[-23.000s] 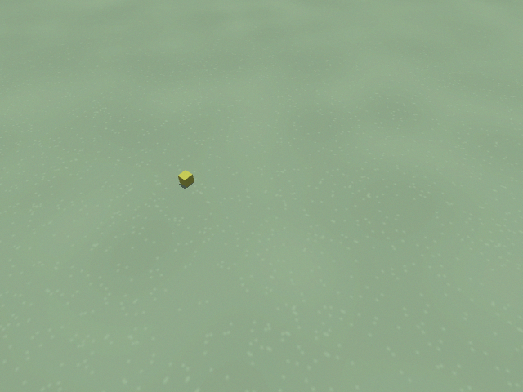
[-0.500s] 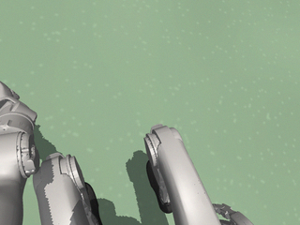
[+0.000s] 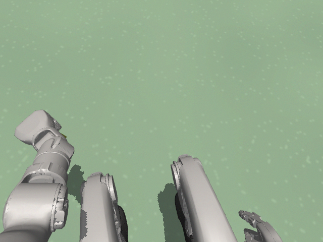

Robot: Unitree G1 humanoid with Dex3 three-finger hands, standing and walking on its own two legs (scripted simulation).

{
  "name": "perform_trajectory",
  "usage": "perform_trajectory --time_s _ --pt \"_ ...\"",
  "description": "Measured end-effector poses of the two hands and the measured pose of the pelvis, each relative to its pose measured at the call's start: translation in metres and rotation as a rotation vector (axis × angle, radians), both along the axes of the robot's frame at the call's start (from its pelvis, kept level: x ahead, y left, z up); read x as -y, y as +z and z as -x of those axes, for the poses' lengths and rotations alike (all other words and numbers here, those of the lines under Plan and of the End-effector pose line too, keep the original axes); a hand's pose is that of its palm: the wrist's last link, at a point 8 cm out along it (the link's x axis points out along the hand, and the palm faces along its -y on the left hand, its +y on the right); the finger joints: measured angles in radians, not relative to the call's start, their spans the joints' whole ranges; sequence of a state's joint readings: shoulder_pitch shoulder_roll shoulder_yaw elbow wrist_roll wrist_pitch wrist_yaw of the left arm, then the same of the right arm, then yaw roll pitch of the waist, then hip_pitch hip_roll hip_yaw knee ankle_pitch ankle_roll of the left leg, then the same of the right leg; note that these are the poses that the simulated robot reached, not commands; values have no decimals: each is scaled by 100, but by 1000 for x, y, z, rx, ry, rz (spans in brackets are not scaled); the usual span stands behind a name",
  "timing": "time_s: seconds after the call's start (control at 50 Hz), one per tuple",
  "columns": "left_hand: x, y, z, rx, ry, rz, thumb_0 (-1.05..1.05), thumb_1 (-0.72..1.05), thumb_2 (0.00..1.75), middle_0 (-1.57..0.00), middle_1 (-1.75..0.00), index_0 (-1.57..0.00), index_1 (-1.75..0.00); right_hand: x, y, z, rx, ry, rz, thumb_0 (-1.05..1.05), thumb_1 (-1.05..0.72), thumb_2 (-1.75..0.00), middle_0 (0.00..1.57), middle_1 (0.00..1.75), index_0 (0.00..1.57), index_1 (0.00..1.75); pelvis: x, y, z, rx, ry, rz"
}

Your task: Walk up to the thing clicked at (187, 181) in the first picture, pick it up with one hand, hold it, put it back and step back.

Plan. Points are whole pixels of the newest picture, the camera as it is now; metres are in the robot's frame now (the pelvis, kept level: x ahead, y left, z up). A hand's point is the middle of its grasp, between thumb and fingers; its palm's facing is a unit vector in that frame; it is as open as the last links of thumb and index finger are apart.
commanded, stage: lift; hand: left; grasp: from above
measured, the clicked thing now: (49, 138) +0.44 +0.27 -0.14
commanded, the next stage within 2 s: hold in 1.02 s
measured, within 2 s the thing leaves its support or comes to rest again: neither
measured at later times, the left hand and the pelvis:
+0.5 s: hand out of the picture +0.38 +0.24 +0.10, palm faces -0.32 -0.30 -0.90, open 6.5 cm; pelvis +0.04 -0.01 +0.19, yaw +3 degrees
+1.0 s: hand out of the picture +0.39 +0.24 +0.20, palm faces -0.31 -0.32 -0.89, open 6.4 cm; pelvis +0.08 +0.00 +0.28, yaw +3 degrees
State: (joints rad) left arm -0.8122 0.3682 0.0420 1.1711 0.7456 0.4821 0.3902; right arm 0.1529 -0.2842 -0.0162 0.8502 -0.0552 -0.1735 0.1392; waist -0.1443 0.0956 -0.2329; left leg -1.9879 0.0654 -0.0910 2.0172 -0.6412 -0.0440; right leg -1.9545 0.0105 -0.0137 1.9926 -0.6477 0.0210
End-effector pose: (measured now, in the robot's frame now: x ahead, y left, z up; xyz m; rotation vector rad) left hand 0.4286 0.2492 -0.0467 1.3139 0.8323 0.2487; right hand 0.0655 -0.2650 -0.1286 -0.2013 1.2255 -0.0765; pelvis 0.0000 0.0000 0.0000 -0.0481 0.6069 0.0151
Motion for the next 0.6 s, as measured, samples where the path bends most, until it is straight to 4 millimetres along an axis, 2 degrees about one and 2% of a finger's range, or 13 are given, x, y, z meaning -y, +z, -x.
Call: perform_trajectory --time_s 0.16,0.34,0.46,0.6 --pt "4 64 21 -8 5 10 -4 29 38 -77 -47 -102 -56 -2 58 -34 87 -24 35 1 -91 -90 20 30 20 30 3 58 -6 40 8 -10" --pt "7 147 38 -19 22 9 -4 29 38 -77 -46 -102 -55 -3 137 -67 159 -55 55 1 -91 -90 20 30 20 30 6 134 -22 133 20 -17" --pt "5 194 42 -46 51 13 -4 28 40 -77 -47 -103 -56 -3 186 -80 182 -67 67 1 -90 -90 21 30 20 30 8 179 -37 190 31 -23" --pt "6 234 37 -55 56 22 -4 29 39 -77 -47 -102 -57 -1 228 -83 173 -74 82 1 -90 -90 21 30 20 30 8 218 -53 246 42 -30"
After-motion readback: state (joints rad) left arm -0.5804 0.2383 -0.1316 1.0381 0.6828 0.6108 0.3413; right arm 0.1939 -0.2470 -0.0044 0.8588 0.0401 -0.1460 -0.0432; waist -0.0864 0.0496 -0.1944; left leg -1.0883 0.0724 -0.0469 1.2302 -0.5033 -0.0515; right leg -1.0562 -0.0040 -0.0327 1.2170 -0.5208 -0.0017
